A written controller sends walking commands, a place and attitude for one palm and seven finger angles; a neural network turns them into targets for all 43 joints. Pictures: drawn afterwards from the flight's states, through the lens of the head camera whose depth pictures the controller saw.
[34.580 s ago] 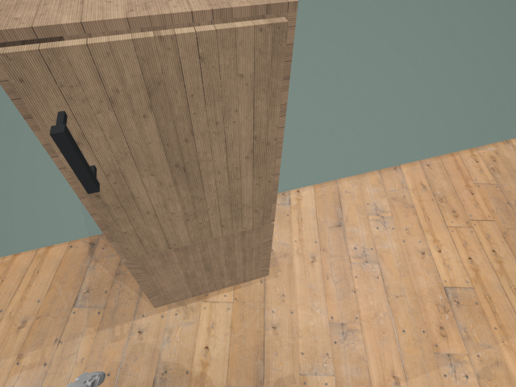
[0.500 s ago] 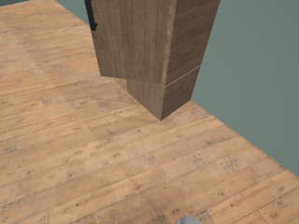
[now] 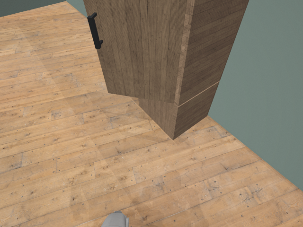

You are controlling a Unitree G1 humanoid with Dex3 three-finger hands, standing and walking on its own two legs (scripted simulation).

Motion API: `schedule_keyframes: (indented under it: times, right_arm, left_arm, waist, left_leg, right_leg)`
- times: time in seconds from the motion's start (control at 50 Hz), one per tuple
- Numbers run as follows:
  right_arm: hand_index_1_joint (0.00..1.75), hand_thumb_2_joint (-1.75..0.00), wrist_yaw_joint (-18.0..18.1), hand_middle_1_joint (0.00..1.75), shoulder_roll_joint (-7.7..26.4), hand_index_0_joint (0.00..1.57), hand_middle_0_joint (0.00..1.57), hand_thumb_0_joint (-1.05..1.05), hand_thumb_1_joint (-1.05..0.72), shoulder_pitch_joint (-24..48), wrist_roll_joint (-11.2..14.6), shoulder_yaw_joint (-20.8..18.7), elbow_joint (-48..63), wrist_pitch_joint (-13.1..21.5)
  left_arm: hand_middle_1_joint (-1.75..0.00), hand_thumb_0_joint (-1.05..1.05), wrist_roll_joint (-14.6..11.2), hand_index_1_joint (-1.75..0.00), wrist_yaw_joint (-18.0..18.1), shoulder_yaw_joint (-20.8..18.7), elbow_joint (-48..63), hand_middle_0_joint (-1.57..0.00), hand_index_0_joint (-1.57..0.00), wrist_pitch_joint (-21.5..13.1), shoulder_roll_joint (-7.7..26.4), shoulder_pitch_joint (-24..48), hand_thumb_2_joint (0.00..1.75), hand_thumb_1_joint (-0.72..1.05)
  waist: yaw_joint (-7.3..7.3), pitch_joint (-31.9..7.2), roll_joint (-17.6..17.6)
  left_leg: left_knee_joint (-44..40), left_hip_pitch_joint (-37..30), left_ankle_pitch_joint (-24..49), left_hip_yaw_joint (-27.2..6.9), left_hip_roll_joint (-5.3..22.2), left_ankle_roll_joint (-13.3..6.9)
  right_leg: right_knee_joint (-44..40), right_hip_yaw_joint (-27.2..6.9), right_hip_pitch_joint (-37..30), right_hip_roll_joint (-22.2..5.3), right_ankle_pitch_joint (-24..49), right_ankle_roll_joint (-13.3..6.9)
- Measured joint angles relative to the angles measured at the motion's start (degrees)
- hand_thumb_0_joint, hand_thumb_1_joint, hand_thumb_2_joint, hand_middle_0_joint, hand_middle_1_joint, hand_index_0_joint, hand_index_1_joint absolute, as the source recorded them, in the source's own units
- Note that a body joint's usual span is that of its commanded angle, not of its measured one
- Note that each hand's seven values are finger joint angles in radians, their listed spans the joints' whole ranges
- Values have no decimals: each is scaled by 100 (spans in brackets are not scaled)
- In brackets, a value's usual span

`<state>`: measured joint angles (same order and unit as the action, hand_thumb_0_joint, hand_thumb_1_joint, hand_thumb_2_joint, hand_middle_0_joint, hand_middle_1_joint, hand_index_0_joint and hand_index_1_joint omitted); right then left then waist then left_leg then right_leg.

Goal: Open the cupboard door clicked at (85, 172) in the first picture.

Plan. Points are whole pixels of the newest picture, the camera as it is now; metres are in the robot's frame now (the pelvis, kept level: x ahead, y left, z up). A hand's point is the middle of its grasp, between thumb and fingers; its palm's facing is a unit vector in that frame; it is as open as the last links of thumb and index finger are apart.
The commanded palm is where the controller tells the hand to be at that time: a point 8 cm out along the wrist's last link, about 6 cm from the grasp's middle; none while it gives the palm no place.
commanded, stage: take the last steps up to it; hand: left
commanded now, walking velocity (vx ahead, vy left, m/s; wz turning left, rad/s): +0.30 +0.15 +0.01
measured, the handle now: (96, 31) +0.87 +0.30 +0.07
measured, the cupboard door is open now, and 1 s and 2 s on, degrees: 40 40 40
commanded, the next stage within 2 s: come to a stop and stand still in 0.46 s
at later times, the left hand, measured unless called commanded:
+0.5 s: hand (76, 185) +0.27 +0.28 -0.17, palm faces +0.03 -0.98 -0.20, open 7.3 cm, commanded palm none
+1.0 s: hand (77, 168) +0.34 +0.30 -0.19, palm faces +0.00 -0.98 -0.22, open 7.3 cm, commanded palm none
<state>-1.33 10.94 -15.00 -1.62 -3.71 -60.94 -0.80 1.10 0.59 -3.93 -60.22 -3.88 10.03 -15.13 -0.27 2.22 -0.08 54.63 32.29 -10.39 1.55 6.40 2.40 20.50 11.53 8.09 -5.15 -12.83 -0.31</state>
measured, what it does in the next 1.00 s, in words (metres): walks ahead: left foot, then right foot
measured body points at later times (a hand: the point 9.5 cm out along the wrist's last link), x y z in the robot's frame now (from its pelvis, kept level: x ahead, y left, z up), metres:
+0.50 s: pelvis +0.19 +0.10 -0.01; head +0.21 +0.09 +0.44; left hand +0.27 +0.33 -0.15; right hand +0.20 -0.14 -0.17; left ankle +0.16 +0.18 -0.75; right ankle +0.25 -0.01 -0.70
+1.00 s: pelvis +0.26 +0.12 -0.01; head +0.30 +0.12 +0.43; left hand +0.34 +0.36 -0.17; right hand +0.30 -0.12 -0.17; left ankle +0.27 +0.24 -0.74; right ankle +0.30 +0.00 -0.75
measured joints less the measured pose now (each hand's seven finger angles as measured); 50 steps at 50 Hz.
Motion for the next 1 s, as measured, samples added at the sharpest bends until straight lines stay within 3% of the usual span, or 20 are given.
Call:
schedule_keyframes:
  times: [0.1,0.18,0.22,0.28,0.34,0.44,0.56,0.62,0.68,0.72,0.78,0.92,1.0]
  right_arm:
    - [29,-90,-93,30,67,19,20,0,-92,400,15,12,165,52]
    - [29,-90,-128,30,87,19,20,0,-92,630,15,70,339,206]
    - [29,-90,-59,30,30,19,20,0,-91,738,-19,73,425,344]
    - [29,-90,67,30,-128,20,20,0,-91,718,-24,155,496,418]
    - [29,-90,209,30,-222,20,20,-1,-93,527,28,134,475,467]
    - [29,-90,240,30,-95,20,20,-2,-95,125,1,147,267,461]
    - [29,-90,191,30,-88,20,20,-1,-93,-342,-40,200,-61,305]
    - [29,-90,188,30,-140,20,20,0,-92,-570,-4,247,-205,230]
    - [29,-90,213,30,-127,20,20,0,-92,-439,99,248,-297,45]
    - [29,-90,249,30,-155,20,20,0,-92,-274,143,241,-281,-63]
    - [29,-90,253,30,-222,20,20,0,-92,-12,176,221,-190,-171]
    - [29,-90,216,30,-158,20,20,0,-92,438,139,111,70,-242]
    - [29,-90,199,30,-80,20,20,0,-92,487,121,96,200,-123]
  left_arm:
    - [-29,-1,59,-30,-69,66,-298,-20,-20,34,-29,-421,90,94]
    - [-30,0,68,-30,-91,75,-468,-20,-20,129,-70,-764,90,92]
    - [-30,0,39,-30,-100,78,-546,-20,-20,247,-50,-762,90,92]
    - [-29,0,16,-30,-70,83,-528,-20,-20,367,5,-524,90,92]
    - [-29,1,25,-30,-82,57,-364,-20,-20,363,13,-200,90,92]
    - [-29,1,36,-30,-86,39,6,-20,-20,344,-26,301,90,92]
    - [-29,0,34,-30,-104,81,314,-20,-20,323,-68,734,90,92]
    - [-29,0,48,-30,-104,123,410,-20,-20,219,-49,755,90,92]
    - [-29,0,1,-30,-11,217,348,-20,-20,112,-141,820,90,92]
    - [-29,0,-8,-30,54,274,320,-20,-20,155,-187,818,90,91]
    - [-29,0,-46,-30,131,247,273,-20,-20,268,-218,803,90,92]
    - [-30,-1,20,-30,127,128,230,-20,-20,428,-34,768,90,93]
    - [-30,-1,18,-30,105,88,175,-20,-20,507,69,630,90,92]
  waist:
    - [241,-11,49]
    - [393,-17,93]
    - [326,66,172]
    - [310,185,250]
    - [267,185,244]
    - [185,66,197]
    - [17,54,57]
    - [-45,35,34]
    - [-132,186,-210]
    - [-152,261,-216]
    - [-131,327,-100]
    - [25,323,79]
    - [49,231,127]
  left_leg:
    - [-1452,-301,21,243,-44,2]
    - [-2496,-993,-124,476,-251,-140]
    - [-2197,-958,1,539,-372,-348]
    - [-2131,-1225,-351,664,-468,-479]
    - [-2625,-1679,-300,767,-589,-498]
    - [-3378,-2366,-234,908,-789,-574]
    - [-3453,-2864,-594,982,-857,-489]
    - [-2814,-2833,-1123,1003,-794,-373]
    - [-1242,-2172,-1884,510,-595,-201]
    - [-596,-1742,-2064,273,-579,-122]
    - [-322,-1304,-1959,75,-521,-39]
    - [-803,-1072,-1556,-17,-497,66]
    - [-2154,-1612,-714,82,-485,8]
  right_leg:
    - [-82,51,-376,-209,-277,295]
    - [503,-5,-441,-441,-854,558]
    - [1831,-270,19,-587,-1403,331]
    - [4096,-745,1044,-382,-1504,46]
    - [4837,-765,1803,-252,-984,-11]
    - [4196,-632,2379,-158,-473,47]
    - [2326,-527,1966,-30,-266,-29]
    - [1427,-531,1384,85,259,-172]
    - [1541,-389,1262,276,-178,-393]
    - [1338,-374,1145,308,-141,-384]
    - [949,-414,986,310,61,-360]
    - [620,-504,895,201,260,-207]
    - [921,-516,1016,168,130,-33]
